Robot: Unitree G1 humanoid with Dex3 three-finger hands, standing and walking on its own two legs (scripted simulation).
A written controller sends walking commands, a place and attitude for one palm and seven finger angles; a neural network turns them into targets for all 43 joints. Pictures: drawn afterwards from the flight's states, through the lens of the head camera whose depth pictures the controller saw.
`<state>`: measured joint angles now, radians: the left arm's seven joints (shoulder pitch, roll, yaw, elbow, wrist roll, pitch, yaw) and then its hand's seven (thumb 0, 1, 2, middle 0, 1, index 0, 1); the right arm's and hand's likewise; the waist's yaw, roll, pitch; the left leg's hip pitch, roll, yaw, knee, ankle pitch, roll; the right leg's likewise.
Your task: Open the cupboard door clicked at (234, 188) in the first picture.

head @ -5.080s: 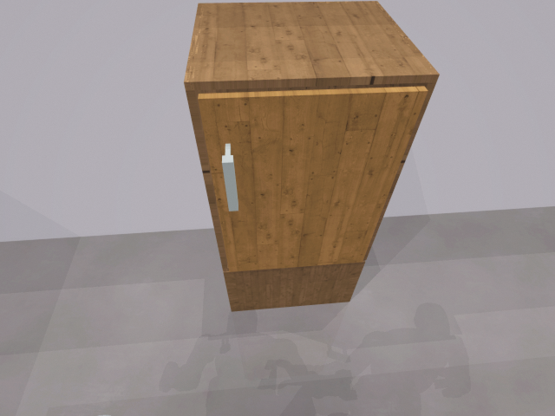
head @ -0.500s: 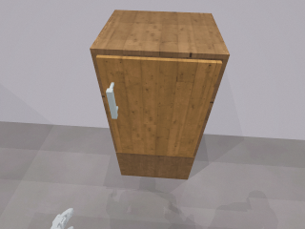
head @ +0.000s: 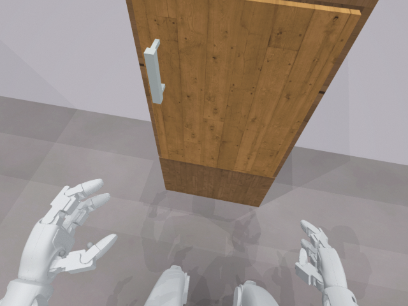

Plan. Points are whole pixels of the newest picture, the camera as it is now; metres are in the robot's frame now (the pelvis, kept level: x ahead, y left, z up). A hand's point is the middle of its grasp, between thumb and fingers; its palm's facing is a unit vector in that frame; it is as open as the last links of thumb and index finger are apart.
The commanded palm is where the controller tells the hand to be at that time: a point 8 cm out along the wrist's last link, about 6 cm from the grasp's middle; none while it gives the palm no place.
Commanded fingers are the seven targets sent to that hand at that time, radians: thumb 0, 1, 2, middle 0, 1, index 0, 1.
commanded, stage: raise the hand with hooked fingers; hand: left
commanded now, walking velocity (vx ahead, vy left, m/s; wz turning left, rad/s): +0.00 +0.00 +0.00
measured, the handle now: (157, 72) +0.59 +0.19 +0.09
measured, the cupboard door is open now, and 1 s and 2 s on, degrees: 0 0 0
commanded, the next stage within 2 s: move the hooked fingers beside the handle in 1.46 s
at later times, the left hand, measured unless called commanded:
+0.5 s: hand (75, 204) +0.25 +0.25 +0.07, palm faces -0.05 -1.00 -0.06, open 12.9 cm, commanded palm +0.24 +0.31 +0.08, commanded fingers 0.00 -0.45 0.32 -0.30 -1.17 -0.30 -1.17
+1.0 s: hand (53, 167) +0.30 +0.30 +0.10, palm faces -0.05 -1.00 -0.05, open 14.0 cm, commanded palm +0.28 +0.35 +0.10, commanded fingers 0.00 -0.50 0.30 -0.30 -1.20 -0.30 -1.20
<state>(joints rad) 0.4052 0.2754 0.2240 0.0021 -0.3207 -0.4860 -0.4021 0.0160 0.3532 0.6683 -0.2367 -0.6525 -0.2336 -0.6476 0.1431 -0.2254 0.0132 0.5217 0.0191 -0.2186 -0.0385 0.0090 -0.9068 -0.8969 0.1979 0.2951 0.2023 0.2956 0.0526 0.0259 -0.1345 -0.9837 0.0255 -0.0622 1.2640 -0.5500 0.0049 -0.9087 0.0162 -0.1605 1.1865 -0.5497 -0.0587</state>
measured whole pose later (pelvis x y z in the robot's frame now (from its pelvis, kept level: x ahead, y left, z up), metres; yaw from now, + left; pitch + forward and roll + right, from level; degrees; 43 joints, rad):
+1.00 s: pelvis +0.01 +0.03 +0.04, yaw -1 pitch +14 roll -4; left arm -0.02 0.45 0.42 0.41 -0.37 -0.30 -0.55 -0.01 -0.50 0.30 -0.30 -1.20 -0.30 -1.19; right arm 0.28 -0.28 0.04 0.53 0.04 -0.19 -0.06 0.01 -0.90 -0.90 0.20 0.30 0.21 0.30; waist -0.01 0.02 -0.11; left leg -0.81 0.01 0.00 1.04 -0.48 0.05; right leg -0.75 0.00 -0.09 0.96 -0.45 -0.01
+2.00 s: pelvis +0.01 +0.02 +0.04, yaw -2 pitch +16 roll -3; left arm -0.29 0.51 0.45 0.69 -0.33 -0.32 -0.58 -0.01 -0.50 0.30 -0.30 -1.20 -0.30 -1.20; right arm 0.31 -0.30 0.03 0.56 0.04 -0.14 -0.07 0.01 -0.91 -0.90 0.20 0.30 0.20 0.30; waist -0.05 0.02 -0.11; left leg -0.86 0.02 0.01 1.05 -0.48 0.03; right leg -0.81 0.02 -0.09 0.99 -0.46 -0.03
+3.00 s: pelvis +0.01 +0.04 +0.02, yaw -4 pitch +23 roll -5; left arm -0.85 0.63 0.45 1.16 -0.14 -0.39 -0.44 -0.01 -0.50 0.30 -0.30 -1.20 -0.30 -1.20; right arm 0.37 -0.28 0.05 0.62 0.00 0.05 -0.03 0.00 -0.91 -0.90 0.20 0.30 0.20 0.30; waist -0.16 0.02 -0.11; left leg -1.04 0.03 0.01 1.13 -0.49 0.06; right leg -0.98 0.03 -0.08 1.03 -0.45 0.00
